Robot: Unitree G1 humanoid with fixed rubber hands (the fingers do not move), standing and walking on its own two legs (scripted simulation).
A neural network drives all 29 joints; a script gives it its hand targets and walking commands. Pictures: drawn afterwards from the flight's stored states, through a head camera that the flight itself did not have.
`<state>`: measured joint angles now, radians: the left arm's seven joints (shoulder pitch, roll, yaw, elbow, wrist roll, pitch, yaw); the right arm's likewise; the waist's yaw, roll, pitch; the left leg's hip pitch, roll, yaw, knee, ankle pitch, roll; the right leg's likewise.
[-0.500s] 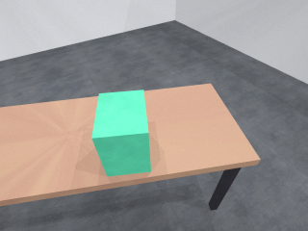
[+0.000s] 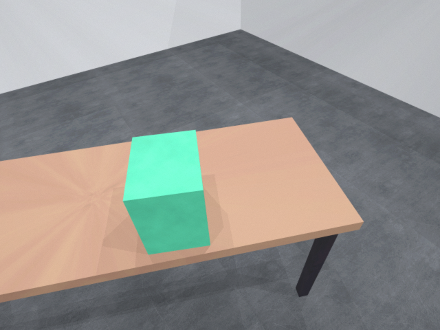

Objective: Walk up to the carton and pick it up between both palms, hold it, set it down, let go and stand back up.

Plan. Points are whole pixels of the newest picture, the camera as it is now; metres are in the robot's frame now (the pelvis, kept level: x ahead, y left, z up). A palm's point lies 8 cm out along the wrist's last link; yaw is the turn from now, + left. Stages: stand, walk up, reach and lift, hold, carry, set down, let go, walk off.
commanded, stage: stand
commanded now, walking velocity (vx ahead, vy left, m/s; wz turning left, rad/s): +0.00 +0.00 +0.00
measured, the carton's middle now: (171, 192) +0.48 +0.12 -0.05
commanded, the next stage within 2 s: none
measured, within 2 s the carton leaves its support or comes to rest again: neither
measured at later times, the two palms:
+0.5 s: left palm out of the picture -0.02 +0.21 -0.14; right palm out of the picture -0.05 -0.21 -0.16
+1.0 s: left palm out of the picture -0.01 +0.22 -0.14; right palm out of the picture -0.05 -0.20 -0.15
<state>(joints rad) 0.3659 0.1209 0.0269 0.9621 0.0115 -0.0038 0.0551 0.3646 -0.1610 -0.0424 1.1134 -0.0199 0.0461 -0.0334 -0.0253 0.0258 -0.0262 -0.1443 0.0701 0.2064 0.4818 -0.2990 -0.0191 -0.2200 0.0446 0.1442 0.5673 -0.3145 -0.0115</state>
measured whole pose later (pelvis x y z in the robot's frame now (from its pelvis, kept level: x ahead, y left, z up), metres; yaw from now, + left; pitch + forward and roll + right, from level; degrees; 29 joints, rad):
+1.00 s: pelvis +0.00 +0.01 +0.00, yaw +0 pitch -1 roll +1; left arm 0.31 0.11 0.01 1.10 0.01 0.00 0.05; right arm 0.35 -0.14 -0.02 1.16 -0.02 0.03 -0.04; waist -0.02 0.02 0.01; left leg -0.15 0.07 0.21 0.48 -0.30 -0.01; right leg -0.22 0.04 0.15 0.55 -0.30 0.00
